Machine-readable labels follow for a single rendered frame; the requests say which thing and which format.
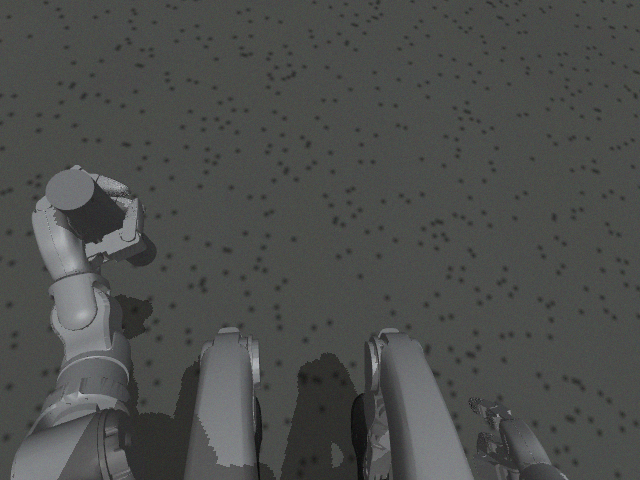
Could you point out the left robot arm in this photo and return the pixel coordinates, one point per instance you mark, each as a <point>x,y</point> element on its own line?
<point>84,431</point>

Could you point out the right robot arm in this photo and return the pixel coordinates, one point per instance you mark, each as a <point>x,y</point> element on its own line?
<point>542,472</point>

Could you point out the left robot hand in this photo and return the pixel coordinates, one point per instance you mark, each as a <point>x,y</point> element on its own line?
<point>66,248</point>

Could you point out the right robot foot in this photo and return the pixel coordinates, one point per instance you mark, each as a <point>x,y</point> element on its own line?
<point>359,436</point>

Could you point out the right robot hand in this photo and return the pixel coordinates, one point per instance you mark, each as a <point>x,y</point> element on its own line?
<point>504,458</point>

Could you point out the can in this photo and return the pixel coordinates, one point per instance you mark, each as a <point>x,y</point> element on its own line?
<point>74,193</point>

